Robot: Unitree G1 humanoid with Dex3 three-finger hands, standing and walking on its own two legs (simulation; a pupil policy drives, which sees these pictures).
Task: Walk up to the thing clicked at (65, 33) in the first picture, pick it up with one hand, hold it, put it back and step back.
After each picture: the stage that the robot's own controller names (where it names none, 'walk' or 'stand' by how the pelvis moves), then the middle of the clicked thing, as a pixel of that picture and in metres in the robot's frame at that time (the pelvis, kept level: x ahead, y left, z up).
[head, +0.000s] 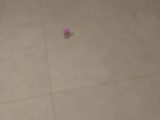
stand; (66, 33) +1.63 +0.17 -0.72
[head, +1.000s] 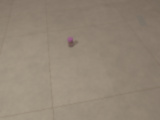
walk; (70, 42) +1.51 +0.23 -0.72
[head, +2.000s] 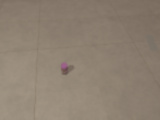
walk; (64, 68) +1.00 +0.20 -0.70
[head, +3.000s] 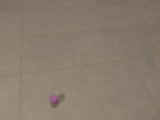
walk; (53, 101) +0.65 +0.18 -0.70
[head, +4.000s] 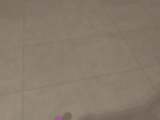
stand; out of the picture +0.45 +0.16 -0.69
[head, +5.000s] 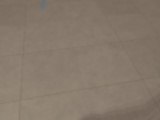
stand; out of the picture +0.40 +0.18 -0.71
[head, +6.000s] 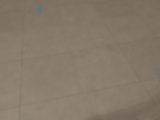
stand; out of the picture +0.38 +0.20 -0.72
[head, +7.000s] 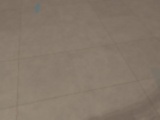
stand; out of the picture +0.38 +0.20 -0.73
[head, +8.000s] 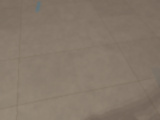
stand; out of the picture +0.37 +0.20 -0.73
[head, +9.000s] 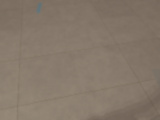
stand; out of the picture +0.37 +0.20 -0.73
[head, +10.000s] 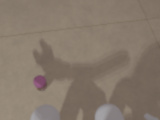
go down; (40, 83) +0.44 +0.18 -0.47
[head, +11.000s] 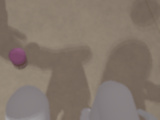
go down; (18, 59) +0.47 +0.22 -0.32
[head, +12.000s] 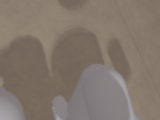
close in; out of the picture +0.45 +0.27 -0.23
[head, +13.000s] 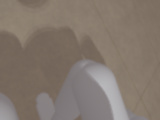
close; out of the picture +0.44 +0.28 -0.23
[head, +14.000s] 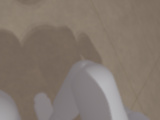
lift; out of the picture +0.42 +0.27 -0.23
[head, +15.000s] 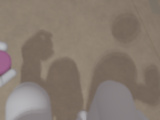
lift; out of the picture +0.36 +0.26 -0.09
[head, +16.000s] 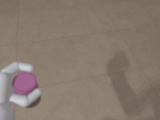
hold; (28, 90) +0.33 +0.17 +0.04
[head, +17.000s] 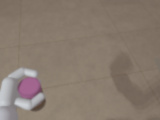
hold; (33, 94) +0.32 +0.17 +0.01
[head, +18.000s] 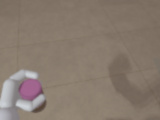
hold; (33, 96) +0.32 +0.17 +0.00
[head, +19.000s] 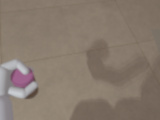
crouch; (25, 83) +0.37 +0.18 -0.05
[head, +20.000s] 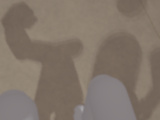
lower; out of the picture +0.49 +0.26 -0.10
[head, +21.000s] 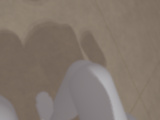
lower; out of the picture +0.43 +0.30 -0.24
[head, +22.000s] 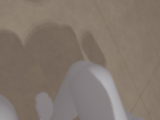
lower; out of the picture +0.43 +0.30 -0.23
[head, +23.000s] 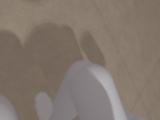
lower; out of the picture +0.43 +0.30 -0.23
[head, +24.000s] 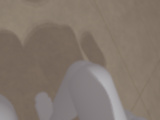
lower; out of the picture +0.43 +0.30 -0.23
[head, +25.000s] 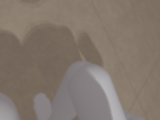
open; out of the picture +0.43 +0.28 -0.24
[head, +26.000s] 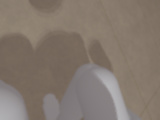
stand; out of the picture +0.43 +0.28 -0.24
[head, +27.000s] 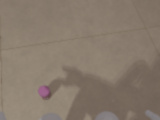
walk; (45, 93) +0.43 +0.19 -0.52
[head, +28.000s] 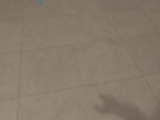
stand; out of the picture +0.39 +0.17 -0.67
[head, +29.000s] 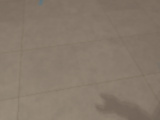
stand; out of the picture +0.39 +0.18 -0.67
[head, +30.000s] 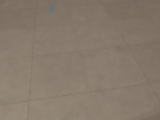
stand; out of the picture +0.40 +0.16 -0.72
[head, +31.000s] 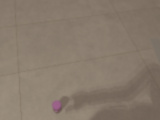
walk; (57, 107) +0.46 +0.13 -0.71
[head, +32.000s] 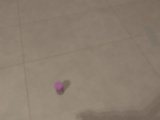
walk; (59, 88) +0.66 +0.20 -0.70
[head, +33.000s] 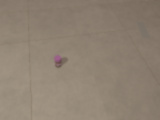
walk; (58, 61) +1.00 +0.19 -0.70
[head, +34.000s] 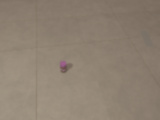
stand; (63, 67) +1.04 +0.16 -0.72
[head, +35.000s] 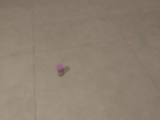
stand; (60, 70) +1.05 +0.20 -0.73
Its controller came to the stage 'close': yes
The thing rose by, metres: 0.71
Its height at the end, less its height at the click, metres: +0.00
